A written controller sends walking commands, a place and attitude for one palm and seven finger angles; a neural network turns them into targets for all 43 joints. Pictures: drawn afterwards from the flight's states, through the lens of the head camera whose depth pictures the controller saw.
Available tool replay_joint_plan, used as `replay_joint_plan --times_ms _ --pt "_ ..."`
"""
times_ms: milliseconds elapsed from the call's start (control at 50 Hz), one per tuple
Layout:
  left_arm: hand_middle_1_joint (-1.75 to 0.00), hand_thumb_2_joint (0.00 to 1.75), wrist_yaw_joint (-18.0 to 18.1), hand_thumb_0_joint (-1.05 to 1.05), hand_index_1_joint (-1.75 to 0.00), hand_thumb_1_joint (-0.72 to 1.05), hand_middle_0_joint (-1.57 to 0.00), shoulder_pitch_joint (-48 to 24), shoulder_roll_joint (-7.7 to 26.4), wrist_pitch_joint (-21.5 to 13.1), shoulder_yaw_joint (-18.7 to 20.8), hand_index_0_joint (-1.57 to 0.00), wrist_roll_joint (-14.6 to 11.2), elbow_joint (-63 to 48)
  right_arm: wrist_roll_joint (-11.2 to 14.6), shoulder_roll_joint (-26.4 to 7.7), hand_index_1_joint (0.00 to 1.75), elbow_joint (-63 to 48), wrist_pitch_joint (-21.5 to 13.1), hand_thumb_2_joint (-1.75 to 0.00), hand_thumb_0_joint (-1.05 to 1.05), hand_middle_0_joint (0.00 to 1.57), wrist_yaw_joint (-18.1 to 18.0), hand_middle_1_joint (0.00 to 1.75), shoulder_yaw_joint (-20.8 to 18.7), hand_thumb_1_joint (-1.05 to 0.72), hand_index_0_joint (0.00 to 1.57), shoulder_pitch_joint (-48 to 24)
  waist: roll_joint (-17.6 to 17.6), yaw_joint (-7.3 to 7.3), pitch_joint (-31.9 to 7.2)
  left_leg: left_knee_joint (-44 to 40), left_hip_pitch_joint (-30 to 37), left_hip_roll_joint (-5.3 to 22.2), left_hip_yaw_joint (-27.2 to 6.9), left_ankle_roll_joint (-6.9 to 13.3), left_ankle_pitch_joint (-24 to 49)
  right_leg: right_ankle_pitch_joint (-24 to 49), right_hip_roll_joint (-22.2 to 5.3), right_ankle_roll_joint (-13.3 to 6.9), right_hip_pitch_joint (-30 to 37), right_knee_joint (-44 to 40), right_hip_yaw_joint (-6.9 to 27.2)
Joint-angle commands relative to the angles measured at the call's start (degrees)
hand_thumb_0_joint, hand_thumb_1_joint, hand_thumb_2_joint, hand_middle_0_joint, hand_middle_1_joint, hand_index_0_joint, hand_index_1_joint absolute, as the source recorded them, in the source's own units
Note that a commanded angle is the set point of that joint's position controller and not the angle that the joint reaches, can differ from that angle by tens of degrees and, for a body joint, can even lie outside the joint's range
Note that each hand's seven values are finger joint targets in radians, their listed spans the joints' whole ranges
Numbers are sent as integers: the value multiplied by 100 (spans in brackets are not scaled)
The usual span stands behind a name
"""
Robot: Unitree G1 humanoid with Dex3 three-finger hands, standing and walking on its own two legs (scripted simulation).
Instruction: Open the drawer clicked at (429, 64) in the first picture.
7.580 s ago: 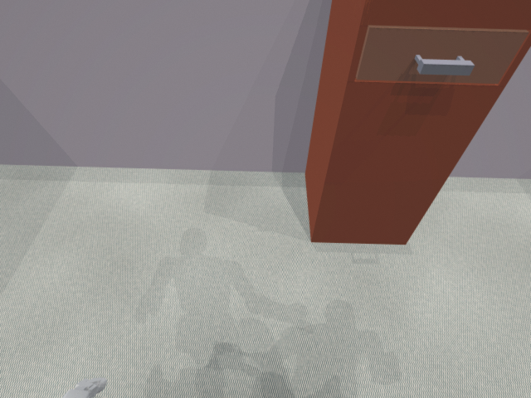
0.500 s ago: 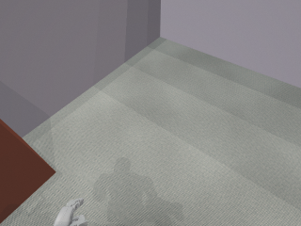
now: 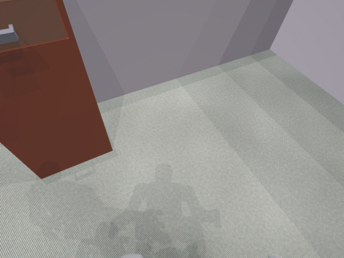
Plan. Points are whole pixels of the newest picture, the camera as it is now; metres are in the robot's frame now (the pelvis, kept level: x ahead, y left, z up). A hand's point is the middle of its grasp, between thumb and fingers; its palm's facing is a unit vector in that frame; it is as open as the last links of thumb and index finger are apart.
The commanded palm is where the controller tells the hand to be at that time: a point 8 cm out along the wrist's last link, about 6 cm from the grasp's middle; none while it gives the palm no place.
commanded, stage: turn to face it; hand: left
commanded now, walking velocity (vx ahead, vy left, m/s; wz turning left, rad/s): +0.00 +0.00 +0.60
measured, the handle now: out of the picture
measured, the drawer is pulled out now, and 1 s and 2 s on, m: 0.00 0.00 0.00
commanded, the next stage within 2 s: take the last steps up to it in 0.82 s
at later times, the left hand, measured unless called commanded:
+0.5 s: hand out of the picture +0.07 +0.21 -0.12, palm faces +0.28 -0.92 -0.29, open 7.4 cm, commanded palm none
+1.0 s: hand out of the picture -0.17 +0.15 -0.17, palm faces +0.56 -0.79 -0.24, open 7.4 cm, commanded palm none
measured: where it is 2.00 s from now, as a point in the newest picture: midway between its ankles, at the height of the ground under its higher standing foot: outside the picture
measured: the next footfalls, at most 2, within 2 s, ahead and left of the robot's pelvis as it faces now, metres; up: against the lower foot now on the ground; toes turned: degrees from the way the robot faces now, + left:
right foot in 0.50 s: +0.06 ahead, -0.13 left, +0.00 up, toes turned +16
left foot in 0.98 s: -0.10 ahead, +0.09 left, +0.00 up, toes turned +33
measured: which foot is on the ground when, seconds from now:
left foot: down 0.00-0.52, up 0.54-0.96, down 0.98-1.00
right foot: up 0.00-0.48, down 0.50-0.98, up 1.00-1.00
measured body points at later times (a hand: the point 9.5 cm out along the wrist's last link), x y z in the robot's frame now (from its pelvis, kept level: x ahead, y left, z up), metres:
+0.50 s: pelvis -0.02 -0.03 +0.01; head +0.01 -0.04 +0.46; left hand +0.06 +0.26 -0.10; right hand +0.08 -0.26 -0.14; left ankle +0.01 +0.10 -0.72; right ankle +0.02 -0.14 -0.72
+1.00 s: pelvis -0.07 -0.02 +0.01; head -0.05 +0.00 +0.45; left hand -0.20 +0.20 -0.15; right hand +0.15 -0.20 -0.13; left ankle -0.14 +0.07 -0.73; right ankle +0.02 -0.13 -0.72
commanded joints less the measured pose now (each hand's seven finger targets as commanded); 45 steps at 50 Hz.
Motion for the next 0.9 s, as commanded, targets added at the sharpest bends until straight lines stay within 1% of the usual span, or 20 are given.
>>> replay_joint_plan --times_ms 0,40,60,100,160,320,380,440,460,480,500,520,540,560,600,620,720,800,840,880 --pt "-30 90 56 0 -30 90 -20 -608 398 -58 99 -20 27 -756 -34 -1376 30 -96 -153 -90 0 20 -164 30 -294 -90 20 1092 1777 -610 -1241 -1430 1563 1991 -2177 1056 3851 -776 316 66 -1695 2253 1040" --pt "-30 90 2 0 -30 90 -20 -629 495 -83 142 -20 11 -588 -45 -1071 30 -270 -158 -90 0 20 -223 30 -170 -90 20 475 1479 -412 -714 -1530 1057 1465 -1795 810 3423 -17 398 113 -1603 2417 1155" --pt "-30 90 -15 0 -30 90 -20 -491 489 -87 152 -20 6 -523 -43 -1008 30 -322 -174 -90 0 20 -223 30 -130 -90 20 333 1396 -295 -662 -1570 979 1320 -1680 748 3366 180 437 131 -1509 2385 1138" --pt "-30 90 -29 0 -30 90 -20 -349 506 -94 148 -20 1 -445 -26 -997 30 -359 -203 -90 0 20 -229 30 -119 -90 20 308 1086 -234 -812 -1600 1065 1209 -1658 775 3259 362 521 168 -1375 2204 1143" --pt "-30 90 7 0 -30 90 -20 -469 496 -86 137 -20 -3 -485 -32 -983 30 -323 -195 -90 0 20 -225 30 -141 -90 20 474 1000 -299 -814 -1654 1150 1206 -1912 866 3022 410 589 220 -1340 1900 1220" --pt "-30 90 54 0 -30 90 -20 -957 406 -105 103 -20 -42 -787 -81 -1005 30 -312 -110 -90 0 20 -203 30 -222 -90 20 648 1225 -418 -734 -1663 873 1162 -2866 1071 2150 -1 856 156 -960 661 1356" --pt "-30 90 73 0 -30 90 -20 -798 323 -134 84 -20 -74 -811 -94 -1013 30 -336 -71 -90 0 20 -197 30 -252 -90 20 555 1202 -341 -822 -1533 539 996 -3083 1003 2268 28 1092 57 -301 -118 1287" --pt "-30 90 102 0 -30 90 -20 -252 382 -197 113 -20 -105 -702 -53 -933 30 -393 -44 -90 0 20 -174 30 -268 -90 20 352 1176 -82 -1009 -1200 -14 695 -3043 741 1955 841 1187 -28 822 -1551 1223" --pt "-30 90 122 0 -30 90 -20 -47 536 -241 146 -20 -86 -658 -13 -786 30 -405 -42 -90 0 20 -153 30 -253 -90 20 358 790 19 -1122 -884 -503 417 -2832 470 1334 1252 952 -91 1550 -2362 1371" --pt "-30 90 160 0 -30 90 -20 32 975 -306 239 -20 -5 -668 41 -401 30 -445 -43 -90 0 20 -126 30 -208 -90 20 549 -552 47 -1206 195 -1564 -185 -1962 26 -172 785 -371 -470 2413 -3080 2581" --pt "-30 90 173 0 -30 90 -20 -108 1322 -293 270 -20 39 -752 4 -386 30 -564 -45 -90 0 20 -140 30 -205 -90 20 491 -1341 53 -1011 1569 -2006 -693 -1054 -290 -1497 1306 -1633 -1127 1874 -3204 3753" --pt "-30 90 192 0 -30 90 -20 -283 1184 -247 210 -20 3 -838 -56 -605 30 -542 -6 -90 0 20 -133 30 -267 -90 20 434 -645 -41 -840 2468 -1717 -369 -1214 -216 -1445 1396 -1627 -1345 1072 -3117 3256" --pt "-30 90 189 0 -30 90 -20 -635 857 -294 192 -20 -15 -862 -81 -620 30 -367 73 -90 0 20 -99 30 -286 -90 20 577 -925 -214 -594 2823 -1542 -165 -1274 -199 -1099 825 -1203 -1209 493 -3264 2896" --pt "-30 90 152 0 -30 90 -20 -872 744 -274 129 -20 -23 -892 -91 -555 30 -232 127 -90 0 20 -65 30 -292 -90 20 619 -689 -331 -267 3185 -1468 -148 -1084 -237 -759 675 -851 -1071 185 -3255 2556" --pt "-30 90 130 0 -30 90 -20 -961 492 -305 46 -20 -21 -854 -94 -419 30 -83 147 -90 0 20 -12 30 -250 -90 20 848 -460 -468 -112 3428 -1480 -70 -871 -311 -266 1292 -452 -892 159 -3030 1766" --pt "-30 90 124 0 -30 90 -20 -831 507 -333 44 -20 -13 -814 -85 -358 30 -52 152 -90 0 20 -7 30 -224 -90 20 892 -574 -431 -153 3435 -1496 -52 -779 -359 -146 1503 -395 -858 342 -2966 1513" --pt "-30 90 132 0 -30 90 -20 -125 597 -333 81 -20 29 -510 -69 -351 30 -81 155 -90 0 20 -24 30 -169 -90 20 449 -708 -89 -262 2747 -1443 101 -598 -465 -299 1558 -554 -1006 840 -2918 1430" --pt "-30 90 108 0 -30 90 -20 242 763 -316 126 -20 93 -280 -19 -255 30 -142 107 -90 0 20 -42 30 -75 -90 20 28 -878 118 -357 1558 -993 81 -329 -418 -866 2302 -708 -1150 1057 -2707 1391" --pt "-30 90 106 0 -30 90 -20 317 856 -307 162 -20 108 -199 16 -192 30 -128 46 -90 0 20 -67 30 -18 -90 20 6 -993 152 -562 996 -665 41 -206 -359 -972 2849 -775 -1241 1153 -2491 1386" --pt "-30 90 104 0 -30 90 -20 281 907 -297 181 -20 104 -133 46 -152 30 -57 -27 -90 0 20 -102 30 19 -90 20 221 -971 59 -843 221 -182 -55 -49 -310 -803 3450 -756 -1170 1245 -2131 1258"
